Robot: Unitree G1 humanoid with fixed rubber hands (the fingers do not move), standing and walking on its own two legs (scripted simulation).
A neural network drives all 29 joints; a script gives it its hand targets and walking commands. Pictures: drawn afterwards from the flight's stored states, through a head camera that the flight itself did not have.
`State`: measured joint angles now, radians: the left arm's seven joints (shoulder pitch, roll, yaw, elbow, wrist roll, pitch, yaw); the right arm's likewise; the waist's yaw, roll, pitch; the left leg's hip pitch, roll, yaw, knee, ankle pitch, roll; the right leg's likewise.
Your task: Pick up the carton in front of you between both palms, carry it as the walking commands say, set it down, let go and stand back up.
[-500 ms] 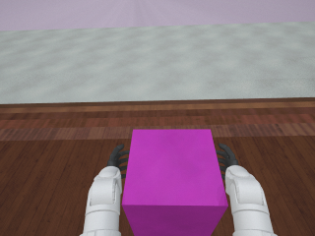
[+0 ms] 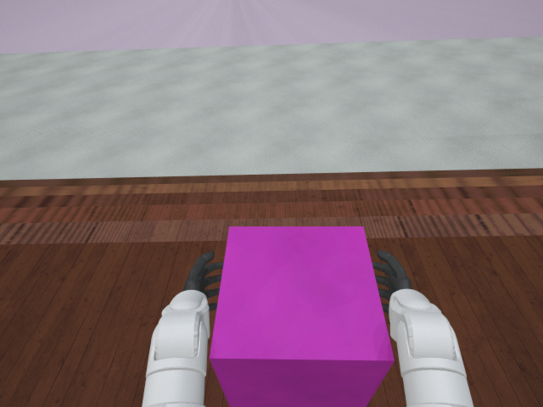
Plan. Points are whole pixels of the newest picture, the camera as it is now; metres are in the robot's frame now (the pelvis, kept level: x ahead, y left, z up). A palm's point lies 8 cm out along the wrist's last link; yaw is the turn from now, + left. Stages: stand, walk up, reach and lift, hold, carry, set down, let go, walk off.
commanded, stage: hold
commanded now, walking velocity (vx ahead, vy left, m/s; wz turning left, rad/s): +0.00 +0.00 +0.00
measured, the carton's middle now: (295, 324) +0.29 +0.00 -0.02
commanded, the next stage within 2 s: carry in 0.34 s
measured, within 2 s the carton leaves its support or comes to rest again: neither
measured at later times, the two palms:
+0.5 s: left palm (200, 287) +0.30 +0.14 +0.06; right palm (402, 288) +0.30 -0.16 +0.06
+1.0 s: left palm (218, 194) +0.49 +0.14 +0.09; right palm (380, 197) +0.47 -0.16 +0.08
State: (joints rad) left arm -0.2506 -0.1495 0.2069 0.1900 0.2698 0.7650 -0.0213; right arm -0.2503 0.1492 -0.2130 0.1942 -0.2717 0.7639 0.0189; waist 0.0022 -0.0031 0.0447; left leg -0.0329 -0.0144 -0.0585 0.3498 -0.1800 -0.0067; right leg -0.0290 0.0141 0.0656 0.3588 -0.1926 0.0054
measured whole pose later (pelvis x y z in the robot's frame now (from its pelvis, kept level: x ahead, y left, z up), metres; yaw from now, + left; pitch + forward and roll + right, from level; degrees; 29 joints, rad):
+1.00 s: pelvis +0.22 +0.00 +0.00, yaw -2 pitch +6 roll +0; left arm -0.15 -0.13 0.12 -0.34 0.09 1.23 0.09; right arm -0.15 0.13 -0.09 -0.34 -0.10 1.23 -0.10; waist -0.02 0.01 -0.13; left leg -0.15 0.03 0.19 0.30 -0.26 0.03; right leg -0.55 -0.09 -0.12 0.85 -0.31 0.00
